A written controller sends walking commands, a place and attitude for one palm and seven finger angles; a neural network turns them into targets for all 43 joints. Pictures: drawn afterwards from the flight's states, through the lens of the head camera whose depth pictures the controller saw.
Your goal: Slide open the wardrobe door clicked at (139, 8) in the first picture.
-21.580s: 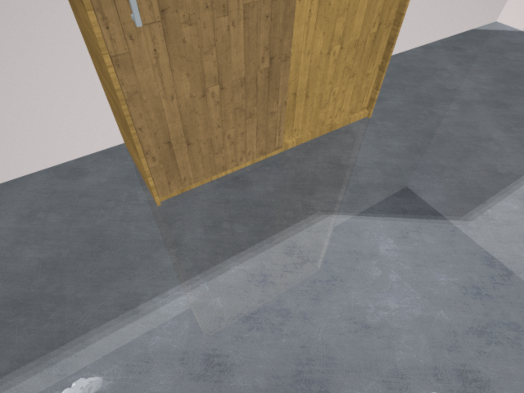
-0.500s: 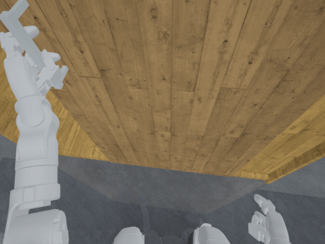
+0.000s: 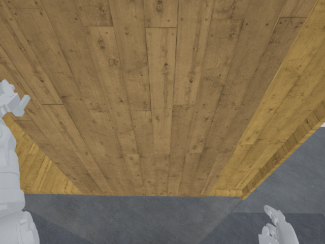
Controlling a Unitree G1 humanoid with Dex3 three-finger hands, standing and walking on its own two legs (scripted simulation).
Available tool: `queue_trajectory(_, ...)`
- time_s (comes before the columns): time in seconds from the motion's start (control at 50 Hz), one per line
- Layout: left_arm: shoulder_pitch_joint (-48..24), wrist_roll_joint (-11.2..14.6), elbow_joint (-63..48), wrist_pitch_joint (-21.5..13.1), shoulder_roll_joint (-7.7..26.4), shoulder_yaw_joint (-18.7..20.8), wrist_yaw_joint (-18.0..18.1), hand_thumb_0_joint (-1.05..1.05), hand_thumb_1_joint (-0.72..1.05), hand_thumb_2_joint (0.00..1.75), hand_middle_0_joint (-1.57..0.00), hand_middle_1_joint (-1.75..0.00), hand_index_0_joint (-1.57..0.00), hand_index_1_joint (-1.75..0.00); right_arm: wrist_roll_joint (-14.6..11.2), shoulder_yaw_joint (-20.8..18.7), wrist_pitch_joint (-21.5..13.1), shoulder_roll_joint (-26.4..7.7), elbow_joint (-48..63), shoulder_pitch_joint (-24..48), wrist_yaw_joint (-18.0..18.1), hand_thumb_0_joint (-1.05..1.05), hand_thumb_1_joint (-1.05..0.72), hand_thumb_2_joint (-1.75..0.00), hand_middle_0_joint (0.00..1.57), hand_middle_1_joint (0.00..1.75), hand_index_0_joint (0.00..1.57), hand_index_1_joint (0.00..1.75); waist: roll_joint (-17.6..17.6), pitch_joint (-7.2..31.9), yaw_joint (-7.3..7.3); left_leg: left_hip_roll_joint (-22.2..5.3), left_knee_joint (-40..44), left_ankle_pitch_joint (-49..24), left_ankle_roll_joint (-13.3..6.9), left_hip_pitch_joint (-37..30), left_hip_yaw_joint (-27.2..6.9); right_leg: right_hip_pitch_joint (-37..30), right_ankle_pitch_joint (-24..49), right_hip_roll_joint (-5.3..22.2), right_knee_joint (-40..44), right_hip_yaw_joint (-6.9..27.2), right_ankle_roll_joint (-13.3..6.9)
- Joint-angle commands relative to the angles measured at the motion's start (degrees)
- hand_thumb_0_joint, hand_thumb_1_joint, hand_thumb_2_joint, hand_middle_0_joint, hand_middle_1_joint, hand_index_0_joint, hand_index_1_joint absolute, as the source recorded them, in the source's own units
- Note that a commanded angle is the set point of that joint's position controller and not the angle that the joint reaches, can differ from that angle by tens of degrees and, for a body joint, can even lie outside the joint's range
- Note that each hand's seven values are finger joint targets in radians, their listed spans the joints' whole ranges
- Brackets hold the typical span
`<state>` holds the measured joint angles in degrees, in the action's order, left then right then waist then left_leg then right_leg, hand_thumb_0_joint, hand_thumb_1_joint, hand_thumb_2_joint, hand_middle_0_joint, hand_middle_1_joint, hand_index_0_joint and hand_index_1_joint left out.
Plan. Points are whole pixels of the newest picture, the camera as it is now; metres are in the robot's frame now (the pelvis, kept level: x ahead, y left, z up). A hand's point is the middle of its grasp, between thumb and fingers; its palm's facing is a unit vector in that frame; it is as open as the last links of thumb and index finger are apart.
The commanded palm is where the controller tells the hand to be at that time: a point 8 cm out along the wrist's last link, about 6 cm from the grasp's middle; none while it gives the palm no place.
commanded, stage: stop walking and hold the door there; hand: left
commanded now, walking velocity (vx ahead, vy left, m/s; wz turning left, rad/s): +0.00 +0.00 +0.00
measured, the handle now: (2, 80) +0.42 +0.39 +0.18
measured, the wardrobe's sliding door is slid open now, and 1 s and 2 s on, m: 0.50 0.50 0.50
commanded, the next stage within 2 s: none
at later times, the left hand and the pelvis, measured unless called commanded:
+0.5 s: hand (11, 96) +0.37 +0.35 +0.18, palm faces +0.59 -0.77 -0.23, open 6.6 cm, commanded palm +0.33 +0.36 +0.16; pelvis -0.04 +0.01 +0.01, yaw -7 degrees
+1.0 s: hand (10, 96) +0.37 +0.35 +0.18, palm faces +0.57 -0.79 -0.23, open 6.6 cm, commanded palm +0.33 +0.36 +0.16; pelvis -0.05 +0.02 +0.00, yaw -5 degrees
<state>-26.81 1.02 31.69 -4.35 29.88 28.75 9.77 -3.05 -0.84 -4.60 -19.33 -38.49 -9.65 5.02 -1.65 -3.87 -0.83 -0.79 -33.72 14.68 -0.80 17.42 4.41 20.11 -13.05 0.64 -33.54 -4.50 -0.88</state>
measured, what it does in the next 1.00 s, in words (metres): steps on the spot: right foot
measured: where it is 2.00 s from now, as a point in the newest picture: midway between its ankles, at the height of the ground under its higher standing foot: outside the picture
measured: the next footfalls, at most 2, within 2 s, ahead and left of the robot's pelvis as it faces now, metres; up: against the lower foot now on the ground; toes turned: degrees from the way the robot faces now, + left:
right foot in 0.30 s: -0.01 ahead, -0.13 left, +0.00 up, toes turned -10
right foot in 1.34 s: -0.10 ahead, -0.02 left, +0.00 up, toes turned -11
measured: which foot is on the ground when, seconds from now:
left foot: down 0.00-1.00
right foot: down 0.00-0.02, up 0.04-0.28, down 0.30-1.00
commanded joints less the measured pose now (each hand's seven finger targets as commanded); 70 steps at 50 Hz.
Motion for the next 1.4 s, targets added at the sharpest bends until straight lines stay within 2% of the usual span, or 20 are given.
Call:
queue_trajectory(0.0, -15.93, -0.25, -19.66, -6.22, 11.87, -7.03, -1.57, 0.0, 0.9, 0.9, -0.45, -1.4, -0.45, -1.4, 0.55, -1.6, -2.47, -4.89, 8.83, 1.52, -0.31, 0.0, -0.9, -0.9, 0.2, 0.3, 0.2, 0.3, -20.54, 20.39, 1.7, -18.91, 13.19, -39.25, -7.01, -16.24, -15.09, 2.12, -16.74, 0.13, -10.34, 3.2, 0.76)
queue_trajectory(0.1, -16.0, -0.8, -18.69, -3.72, 15.27, -5.61, -2.04, 0.0, 0.9, 0.9, -0.45, -1.4, -0.45, -1.4, 0.72, -1.83, -2.87, -5.92, 8.07, -1.59, -0.29, 0.0, -0.9, -0.9, 0.2, 0.3, 0.2, 0.3, -12.78, 19.35, 0.42, -14.61, 10.2, -41.04, -4.92, -19.16, -7.27, 1.54, -8.46, -0.1, -9.72, 1.27, 1.64)
queue_trajectory(0.24, -16.0, -0.54, -16.12, -3.12, 17.82, -4.49, -1.94, 0.0, 0.9, 0.9, -0.45, -1.4, -0.45, -1.4, 1.52, -0.67, -3.26, -6.46, 7.55, -2.6, 0.2, 0.0, -0.9, -0.9, 0.2, 0.3, 0.2, 0.3, -15.52, 20.42, -0.11, -13.12, 9.35, -34.24, -1.55, -17.94, -5.5, -6.96, 0.05, 0.2, 8.47, -0.7, 1.18)
queue_trajectory(0.36, -16.79, -0.83, -6.89, -3.36, 24.59, 1.78, -1.02, 0.0, 0.9, 0.9, -0.45, -1.4, -0.45, -1.4, 0.59, -1.42, -1.61, -6.74, 6.45, -3.84, 1.75, 0.0, -0.9, -0.9, 0.2, 0.3, 0.2, 0.3, -2.96, 25.68, -0.27, -9.4, 3.78, -25.77, 0.75, -10.77, -1.23, -14.16, 28.16, 6.93, 5.91, 5.13, -0.27)
queue_trajectory(0.54, -21.9, -0.79, 3.75, -3.65, 22.1, -2.59, -1.27, 0.0, 0.9, 0.9, -0.45, -1.4, -0.45, -1.4, 0.63, -1.18, -1.41, -8.12, 4.7, -4.09, 2.6, 0.0, -0.9, -0.9, 0.2, 0.3, 0.2, 0.3, -11.73, 16.92, -0.28, -13.34, 17.24, -1.64, -1.31, -6.42, -8.08, -6.25, -2.6, 1.8, 5.31, 1.73, 0.78)
queue_trajectory(0.78, -25.25, -0.91, 6.14, -4.32, 20.89, -4.63, -1.88, 0.0, 0.9, 0.9, -0.45, -1.4, -0.45, -1.4, 0.4, -1.69, -1.77, -8.58, 3.13, -5.99, 2.23, 0.0, -0.9, -0.9, 0.2, 0.3, 0.2, 0.3, -8.83, 19.47, -0.58, -11.42, 12.33, -9.65, -0.4, -9.66, -4.11, -6.59, 4.19, 3.35, 7.54, 2.94, 0.76)
queue_trajectory(0.9, -24.26, -1.0, 10.18, -4.63, 24.17, -2.83, -1.42, 0.0, 0.9, 0.9, -0.45, -1.4, -0.45, -1.4, 0.24, -2.53, 0.75, -8.68, 2.24, -5.86, 2.15, 0.0, -0.9, -0.9, 0.2, 0.3, 0.2, 0.3, -0.72, 20.1, -0.92, -5.97, -0.95, -12.68, 1.46, -4.73, -1.25, -9.65, 27.27, 16.26, 8.51, 12.01, -2.95)
queue_trajectory(0.96, -26.3, -1.34, 9.03, -5.28, 23.93, -2.33, -1.68, 0.0, 0.9, 0.9, -0.45, -1.4, -0.45, -1.4, 0.17, -2.37, 1.15, -7.65, 3.09, -3.63, 1.93, 0.0, -0.9, -0.9, 0.2, 0.3, 0.2, 0.3, 6.1, 17.92, 0.13, -3.47, -4.16, 4.95, 2.28, 1.89, -3.61, -12.03, 34.11, 22.7, 8.14, 14.82, -5.56)
queue_trajectory(1.0, -27.13, -0.41, 6.98, -4.95, 20.06, -5.53, -1.86, 0.0, 0.9, 0.9, -0.45, -1.4, -0.45, -1.4, 0.03, -2.22, 1.24, -7.55, 2.46, -2.77, 2.1, 0.0, -0.9, -0.9, 0.2, 0.3, 0.2, 0.3, 6.99, 16.27, -0.72, -3.8, -0.38, 1.65, 1.99, -0.46, -4.46, -10.34, 32.0, 22.59, 6.66, 11.86, -4.41)
queue_trajectory(1.04, -26.91, -0.63, 3.96, -5.47, 18.2, -6.17, -1.75, 0.0, 0.9, 0.9, -0.45, -1.4, -0.45, -1.4, 0.22, -2.45, 1.26, -8.1, 3.39, -2.19, 1.98, 0.0, -0.9, -0.9, 0.2, 0.3, 0.2, 0.3, 3.96, 16.95, -0.79, -8.2, 6.44, -17.28, 0.59, -7.43, -6.4, -4.45, 18.94, 16.18, 0.56, 4.57, -0.1)
queue_trajectory(1.08, -27.77, -0.01, -1.62, -6.75, 11.33, -11.81, -2.79, 0.0, 0.9, 0.9, -0.45, -1.4, -0.45, -1.4, 0.62, -2.17, 0.57, -8.12, 5.31, -1.16, 1.01, 0.0, -0.9, -0.9, 0.2, 0.3, 0.2, 0.3, -14.63, 18.64, -0.98, -17.28, 16.1, -25.07, -3.12, -11.51, -18.32, 4.42, -21.53, 3.66, -19.41, -0.42, 2.88)
queue_trajectory(1.1, -28.71, -0.03, -6.32, -7.35, 8.78, -14.51, -3.15, 0.0, 0.9, 0.9, -0.45, -1.4, -0.45, -1.4, 0.72, -1.88, -0.16, -6.93, 5.97, 0.31, 0.66, 0.0, -0.9, -0.9, 0.2, 0.3, 0.2, 0.3, -15.5, 19.2, 0.19, -18.12, 18.03, -18.56, -3.31, -11.26, -19.76, 4.44, -23.6, 2.54, -28.76, 1.62, 1.97)
queue_trajectory(1.18, -30.01, 1.1, -11.08, -5.49, 3.09, -18.1, -2.98, 0.0, 0.9, 0.9, -0.45, -1.4, -0.45, -1.4, 0.31, -2.96, -2.2, -5.85, 5.33, 0.64, 0.56, 0.0, -0.9, -0.9, 0.2, 0.3, 0.2, 0.3, -7.59, 20.69, 1.19, -10.06, 21.36, -13.94, 7.31, -10.75, -6.03, -1.82, -16.91, 0.19, -27.99, -3.18, 1.81)
queue_trajectory(1.26, -28.64, 1.71, -15.43, -5.14, 3.05, -17.52, -3.5, 0.0, 0.9, 0.9, -0.45, -1.4, -0.45, -1.4, 0.91, -2.9, -4.32, -5.33, 7.29, -1.42, -1.62, 0.0, -0.9, -0.9, 0.2, 0.3, 0.2, 0.3, -12.43, 23.02, 3.5, -1.7, 8.64, -41.75, 21.2, -13.82, 5.39, -18.3, -15.87, -2.22, 7.73, -9.88, -2.38)
queue_trajectory(1.28, -28.39, 0.85, -15.34, -5.89, 5.33, -16.43, -3.56, 0.0, 0.9, 0.9, -0.45, -1.4, -0.45, -1.4, 0.12, -3.44, -4.21, -6.15, 6.08, -2.82, -2.33, 0.0, -0.9, -0.9, 0.2, 0.3, 0.2, 0.3, 3.08, 23.73, 5.05, 1.54, -18.96, -32.69, 20.09, -13.13, 2.52, -15.24, -5.24, 9.2, 17.99, -0.12, -8.61)
queue_trajectory(1.3, -30.82, -0.19, -14.97, -6.35, 6.08, -17.02, -4.02, 0.0, 0.9, 0.9, -0.45, -1.4, -0.45, -1.4, -1.13, -2.37, -3.03, -5.76, 4.7, -2.95, -2.37, 0.0, -0.9, -0.9, 0.2, 0.3, 0.2, 0.3, 26.97, 18.97, 3.43, -1.9, -43.91, 14.52, 8.45, 0.74, -14.31, -8.37, 12.05, 26.31, 15.65, 21.67, -16.63)
queue_trajectory(1.32, -33.38, 1.66, -14.81, -4.41, 2.2, -18.69, -4.38, 0.0, 0.9, 0.9, -0.45, -1.4, -0.45, -1.4, -0.11, -1.54, -2.67, -3.53, 6.6, -0.41, -1.81, 0.0, -0.9, -0.9, 0.2, 0.3, 0.2, 0.3, 13.77, 12.35, 1.22, -2.35, -41.25, 22.5, -0.1, 15.4, -19.19, -13.95, 26.28, 28.84, 9.69, 20.95, -16.2)
queue_trajectory(1.34, -33.77, -0.33, -19.27, -4.98, 2.28, -18.96, -4.9, 0.0, 0.9, 0.9, -0.45, -1.4, -0.45, -1.4, 2.43, 0.77, -3.94, 0.4, 7.36, 1.31, -3.37, 0.0, -0.9, -0.9, 0.2, 0.3, 0.2, 0.3, 4.37, 10.17, 0.33, -6.54, -23.52, 23.57, 2.09, 17.77, -18.14, -17.85, 26.71, 26.21, 4.33, 16.6, -4.37)
queue_trajectory(1.36, -27.56, -0.84, -12.82, -5.22, 15.16, -4.42, -3.45, 0.0, 0.9, 0.9, -0.45, -1.4, -0.45, -1.4, 1.49, -0.19, -2.46, -3.39, 4.68, -2.99, -2.07, 0.0, -0.9, -0.9, 0.2, 0.3, 0.2, 0.3, 7.83, 14.76, 0.68, -3.3, -11.31, 13.54, 1.8, 14.5, -6.25, -21.85, 31.22, 18.78, 1.41, 6.87, -7.17)
queue_trajectory(1.38, -28.89, -0.37, -20.22, -5.77, 6.12, -13.93, -4.46, 0.0, 0.9, 0.9, -0.45, -1.4, -0.45, -1.4, 0.7, 0.07, -2.14, -2.55, 6.29, -0.2, -1.22, 0.0, -0.9, -0.9, 0.2, 0.3, 0.2, 0.3, 6.19, 16.59, -0.4, 0.27, -1.33, -0.14, 1.44, 4.0, -0.14, -19.68, 33.27, 13.61, -2.25, 3.41, -5.12)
